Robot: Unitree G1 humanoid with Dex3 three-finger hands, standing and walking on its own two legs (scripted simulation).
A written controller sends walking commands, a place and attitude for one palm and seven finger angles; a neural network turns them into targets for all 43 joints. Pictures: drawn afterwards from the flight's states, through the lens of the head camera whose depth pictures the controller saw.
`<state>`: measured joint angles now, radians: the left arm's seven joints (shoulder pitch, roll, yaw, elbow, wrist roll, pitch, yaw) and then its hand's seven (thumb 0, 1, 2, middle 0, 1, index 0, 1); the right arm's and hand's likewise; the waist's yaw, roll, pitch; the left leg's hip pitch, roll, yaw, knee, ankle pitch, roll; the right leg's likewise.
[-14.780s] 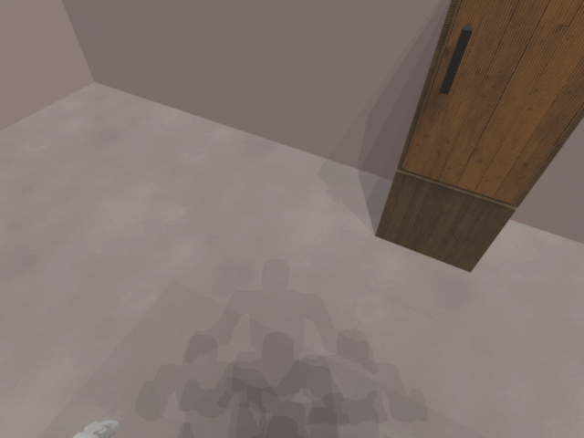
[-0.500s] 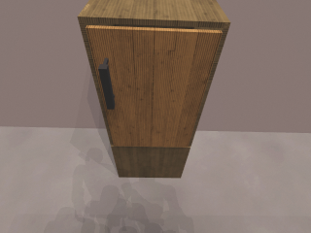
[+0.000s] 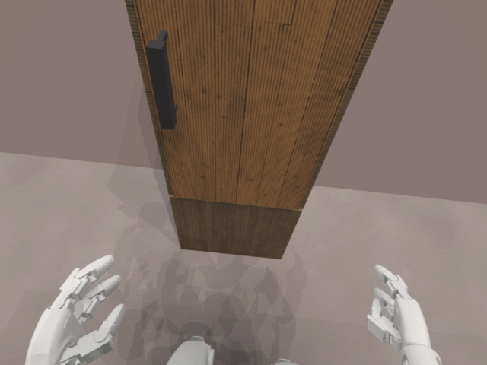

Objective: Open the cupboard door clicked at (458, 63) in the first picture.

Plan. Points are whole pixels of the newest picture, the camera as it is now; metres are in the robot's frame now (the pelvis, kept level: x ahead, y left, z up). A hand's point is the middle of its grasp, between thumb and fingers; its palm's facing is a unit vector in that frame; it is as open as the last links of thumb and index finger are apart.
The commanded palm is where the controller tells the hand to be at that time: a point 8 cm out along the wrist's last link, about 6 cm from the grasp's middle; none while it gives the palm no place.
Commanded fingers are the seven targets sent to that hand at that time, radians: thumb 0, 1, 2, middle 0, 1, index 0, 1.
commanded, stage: raise the hand with hooked fingers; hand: left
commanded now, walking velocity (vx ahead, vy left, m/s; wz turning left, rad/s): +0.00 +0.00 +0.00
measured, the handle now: (166, 82) +0.56 +0.21 +0.14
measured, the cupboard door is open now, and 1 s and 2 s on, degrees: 0 0 0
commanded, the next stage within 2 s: move the hooked fingers beside the handle in 1.66 s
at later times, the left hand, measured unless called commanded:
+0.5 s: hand (69, 255) +0.23 +0.26 +0.10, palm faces +0.12 -0.99 -0.07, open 11.7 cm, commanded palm +0.20 +0.30 +0.10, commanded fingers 0.00 -0.22 0.42 -0.28 -1.02 -0.28 -1.02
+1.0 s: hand (37, 205) +0.27 +0.30 +0.14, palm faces +0.05 -1.00 -0.05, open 13.8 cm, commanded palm +0.25 +0.36 +0.15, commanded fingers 0.00 -0.50 0.30 -0.30 -1.20 -0.30 -1.20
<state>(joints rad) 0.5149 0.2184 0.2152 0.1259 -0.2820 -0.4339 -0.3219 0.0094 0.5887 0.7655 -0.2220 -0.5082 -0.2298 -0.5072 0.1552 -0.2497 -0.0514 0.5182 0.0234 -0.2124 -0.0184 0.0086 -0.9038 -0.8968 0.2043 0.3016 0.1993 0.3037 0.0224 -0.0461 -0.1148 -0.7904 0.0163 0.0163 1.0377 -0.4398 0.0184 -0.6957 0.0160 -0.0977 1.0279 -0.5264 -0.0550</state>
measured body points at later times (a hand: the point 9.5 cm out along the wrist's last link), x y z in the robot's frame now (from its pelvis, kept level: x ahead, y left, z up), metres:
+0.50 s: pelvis +0.00 +0.01 +0.02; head +0.04 +0.01 +0.47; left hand +0.22 +0.31 +0.10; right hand +0.13 -0.25 -0.07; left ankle +0.04 +0.11 -0.67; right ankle -0.01 -0.09 -0.67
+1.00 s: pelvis +0.00 +0.04 +0.04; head +0.02 +0.05 +0.49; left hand +0.27 +0.36 +0.14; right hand +0.19 -0.18 -0.02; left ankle +0.04 +0.11 -0.67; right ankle -0.01 -0.09 -0.67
